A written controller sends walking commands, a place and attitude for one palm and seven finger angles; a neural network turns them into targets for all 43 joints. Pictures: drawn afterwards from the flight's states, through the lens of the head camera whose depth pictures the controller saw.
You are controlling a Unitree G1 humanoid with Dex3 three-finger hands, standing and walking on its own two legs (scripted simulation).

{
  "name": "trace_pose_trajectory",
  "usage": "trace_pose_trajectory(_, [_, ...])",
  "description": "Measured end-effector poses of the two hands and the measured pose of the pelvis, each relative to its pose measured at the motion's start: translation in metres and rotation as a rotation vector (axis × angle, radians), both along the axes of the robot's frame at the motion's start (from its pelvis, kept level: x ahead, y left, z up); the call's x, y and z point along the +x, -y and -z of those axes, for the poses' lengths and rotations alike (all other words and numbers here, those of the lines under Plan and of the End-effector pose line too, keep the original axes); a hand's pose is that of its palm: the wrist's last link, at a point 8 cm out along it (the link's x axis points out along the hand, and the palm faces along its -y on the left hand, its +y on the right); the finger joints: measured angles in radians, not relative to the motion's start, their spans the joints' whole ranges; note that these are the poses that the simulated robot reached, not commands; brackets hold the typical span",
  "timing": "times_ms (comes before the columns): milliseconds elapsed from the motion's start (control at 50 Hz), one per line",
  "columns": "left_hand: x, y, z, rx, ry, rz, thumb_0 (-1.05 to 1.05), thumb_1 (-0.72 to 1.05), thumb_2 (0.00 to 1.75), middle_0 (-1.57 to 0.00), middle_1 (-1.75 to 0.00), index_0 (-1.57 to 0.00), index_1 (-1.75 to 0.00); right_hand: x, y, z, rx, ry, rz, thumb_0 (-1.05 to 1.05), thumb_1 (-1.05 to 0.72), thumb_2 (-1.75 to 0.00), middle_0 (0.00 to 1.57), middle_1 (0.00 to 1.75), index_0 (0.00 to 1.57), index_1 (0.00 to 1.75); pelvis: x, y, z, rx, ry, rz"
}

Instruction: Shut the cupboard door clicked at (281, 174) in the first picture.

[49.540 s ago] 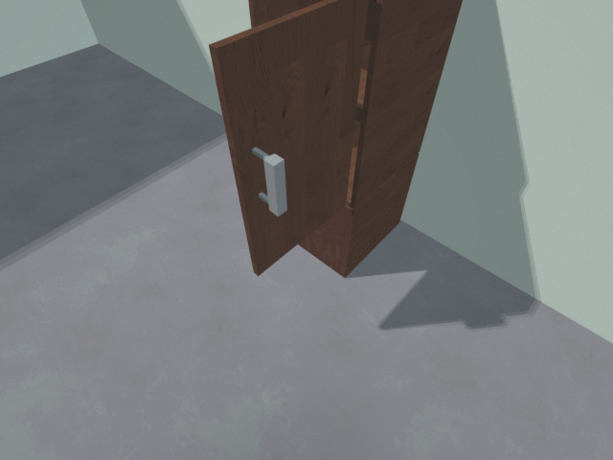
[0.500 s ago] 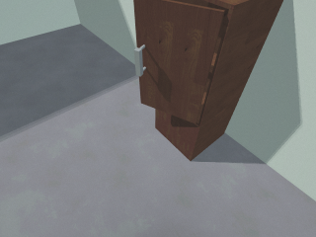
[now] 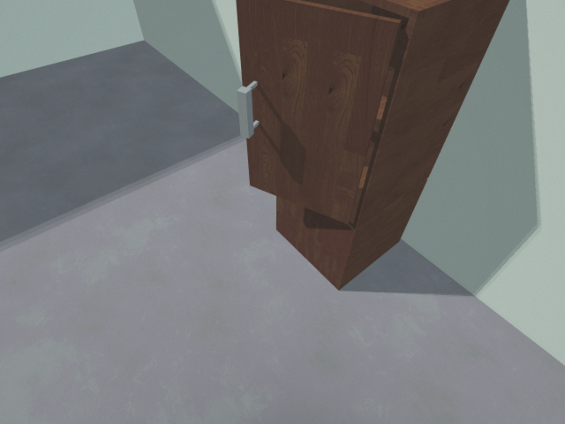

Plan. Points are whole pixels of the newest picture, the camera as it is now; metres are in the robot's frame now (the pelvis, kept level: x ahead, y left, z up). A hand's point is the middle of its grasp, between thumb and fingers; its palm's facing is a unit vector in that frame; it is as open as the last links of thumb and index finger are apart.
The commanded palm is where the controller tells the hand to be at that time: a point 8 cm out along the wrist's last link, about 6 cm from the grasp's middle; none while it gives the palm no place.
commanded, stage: walk to a spot facing it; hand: left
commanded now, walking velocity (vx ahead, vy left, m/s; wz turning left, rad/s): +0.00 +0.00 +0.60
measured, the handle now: (250, 109) +0.86 +0.13 -0.03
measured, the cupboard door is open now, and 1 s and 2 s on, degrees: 23 23 23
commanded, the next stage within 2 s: turn to face it in 1.98 s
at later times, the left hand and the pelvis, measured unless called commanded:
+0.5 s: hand out of the picture +0.01 +0.24 -0.17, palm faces +0.29 -0.92 -0.26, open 7.4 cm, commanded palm none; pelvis -0.01 +0.02 -0.01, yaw +18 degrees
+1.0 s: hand out of the picture -0.10 +0.19 -0.20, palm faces +0.62 -0.75 -0.25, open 7.4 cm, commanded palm none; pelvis -0.01 +0.00 -0.03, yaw +39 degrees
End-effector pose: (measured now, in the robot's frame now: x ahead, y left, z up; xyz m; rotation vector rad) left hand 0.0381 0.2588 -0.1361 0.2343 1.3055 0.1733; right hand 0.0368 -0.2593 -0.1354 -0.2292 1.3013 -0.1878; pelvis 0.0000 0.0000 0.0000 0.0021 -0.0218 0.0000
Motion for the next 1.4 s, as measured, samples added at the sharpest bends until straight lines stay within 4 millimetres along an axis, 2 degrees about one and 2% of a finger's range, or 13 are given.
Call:
trace_pose_trajectory(120, [-0.002,0.002,0.008,-0.009,0.035,-0.06,0.0,0.9,0.9,-0.2,-0.3,-0.2,-0.3,0.003,-0.011,0.009,0.02,-0.031,-0.036,0.0,-0.9,-0.9,0.2,0.3,0.2,0.3,-0.003,-0.001,0.008,-0.01,-0.001,-0.061])
trace_pose_trajectory(300, [-0.036,-0.015,0.038,-0.05,0.039,-0.198,0.0,0.9,0.9,-0.2,-0.3,-0.21,-0.3,0.019,-0.046,0.022,0.022,-0.052,-0.149,0.0,-0.9,-0.9,0.2,0.3,0.2,0.3,-0.007,-0.024,0.029,-0.01,0.004,-0.2])
trace_pose_trajectory(420, [-0.051,-0.027,0.02,-0.026,0.02,-0.258,0.01,0.9,0.9,-0.2,-0.3,-0.2,-0.3,0.026,-0.061,0.013,0.032,-0.058,-0.218,0.0,-0.9,-0.9,0.2,0.3,0.2,0.3,-0.012,-0.027,0.015,-0.014,-0.035,-0.256])
trace_pose_trajectory(620, [-0.053,-0.016,-0.007,0.045,0.135,-0.354,0.01,0.9,0.9,-0.2,-0.3,-0.2,-0.3,0.063,-0.037,0.013,0.036,-0.061,-0.333,0.0,-0.9,-0.9,0.2,0.3,0.2,0.3,-0.011,0.002,0.009,-0.033,-0.054,-0.396])
trace_pose_trajectory(680, [-0.064,-0.005,-0.005,0.081,0.155,-0.388,0.0,0.9,0.9,-0.2,-0.3,-0.2,-0.3,0.086,-0.025,0.022,0.038,-0.043,-0.369,0.0,-0.9,-0.9,0.2,0.3,0.2,0.3,-0.009,0.015,0.018,-0.004,-0.064,-0.434])
trace_pose_trajectory(780, [-0.094,0.018,-0.008,0.065,0.101,-0.467,0.0,0.9,0.9,-0.2,-0.3,-0.2,-0.3,0.125,-0.024,0.015,0.031,0.002,-0.444,0.0,-0.9,-0.9,0.2,0.3,0.2,0.3,-0.007,0.018,0.012,0.004,-0.038,-0.518])
trace_pose_trajectory(860, [-0.116,0.029,-0.002,0.036,0.083,-0.533,0.01,0.9,0.9,-0.2,-0.3,-0.21,-0.3,0.149,-0.042,0.007,0.033,0.028,-0.523,0.0,-0.91,-0.9,0.2,0.3,0.19,0.3,-0.005,0.017,0.011,0.024,-0.038,-0.584])
trace_pose_trajectory(960, [-0.154,0.032,0.02,-0.001,0.068,-0.647,0.0,0.9,0.9,-0.2,-0.3,-0.21,-0.3,0.176,-0.084,0.008,0.024,0.073,-0.657,0.0,-0.91,-0.9,0.2,0.3,0.19,0.3,-0.01,0.005,0.023,0.004,-0.039,-0.663])
trace_pose_trajectory(1060, [-0.186,0.033,0.026,-0.007,-0.002,-0.734,0.01,0.9,0.9,-0.2,-0.3,-0.2,-0.3,0.186,-0.119,0.004,0.034,0.115,-0.75,0.0,-0.9,-0.9,0.2,0.3,0.19,0.3,-0.013,0.003,0.023,0.002,-0.045,-0.708])
trace_pose_trajectory(1160, [-0.186,0.033,0.009,0.022,0.032,-0.78,0.01,0.9,0.9,-0.2,-0.3,-0.2,-0.3,0.185,-0.131,0.005,0.06,0.087,-0.802,0.0,-0.9,-0.9,0.2,0.3,0.2,0.3,-0.009,0.008,0.014,-0.013,-0.043,-0.761])
trace_pose_trajectory(1260, [-0.175,0.038,-0.003,0.081,0.11,-0.805,0.01,0.9,0.9,-0.2,-0.3,-0.2,-0.3,0.194,-0.13,0.021,0.096,0.039,-0.838,0.0,-0.9,-0.9,0.2,0.3,0.2,0.3,0.007,0.015,0.02,-0.005,-0.047,-0.827])
trace_pose_trajectory(1320, [-0.178,0.053,-0.007,0.1,0.126,-0.86,0.0,0.9,0.9,-0.2,-0.3,-0.2,-0.3,0.206,-0.133,0.026,0.095,0.008,-0.878,0.0,-0.9,-0.9,0.2,0.3,0.2,0.3,0.015,0.014,0.019,-0.002,-0.033,-0.882])
trace_pose_trajectory(1400, [-0.187,0.077,-0.012,0.062,0.086,-0.941,0.0,0.9,0.9,-0.2,-0.3,-0.2,-0.3,0.225,-0.151,0.014,0.105,0.005,-0.921,0.01,-0.9,-0.9,0.2,0.3,0.2,0.3,0.026,0.003,0.008,0.005,-0.033,-0.941])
